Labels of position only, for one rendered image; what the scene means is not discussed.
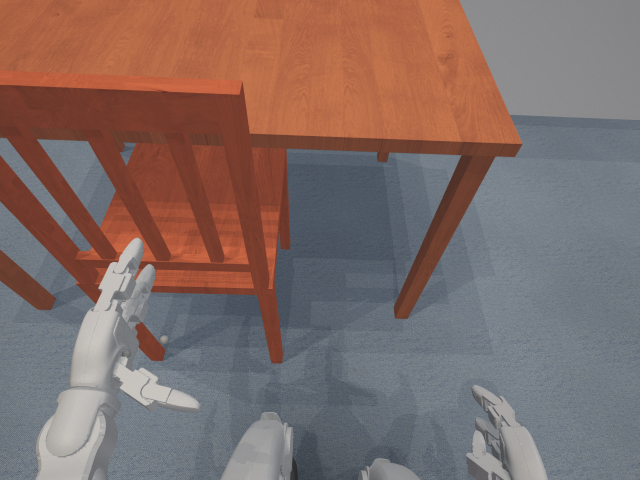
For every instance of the table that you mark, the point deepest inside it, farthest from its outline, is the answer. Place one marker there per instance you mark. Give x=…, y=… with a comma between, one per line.
x=399, y=76

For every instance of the robot left thigh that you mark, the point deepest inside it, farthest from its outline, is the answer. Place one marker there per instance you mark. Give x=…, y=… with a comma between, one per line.
x=263, y=453

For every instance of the robot right hand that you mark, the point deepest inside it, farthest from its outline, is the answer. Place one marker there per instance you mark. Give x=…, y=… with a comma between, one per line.
x=513, y=447

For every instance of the chair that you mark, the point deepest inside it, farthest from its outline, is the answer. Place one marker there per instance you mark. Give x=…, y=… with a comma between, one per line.
x=209, y=216

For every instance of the robot left forearm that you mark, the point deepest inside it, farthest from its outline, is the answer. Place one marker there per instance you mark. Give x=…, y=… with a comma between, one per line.
x=77, y=442

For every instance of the robot left hand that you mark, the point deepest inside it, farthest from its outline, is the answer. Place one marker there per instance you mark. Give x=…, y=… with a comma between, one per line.
x=108, y=329

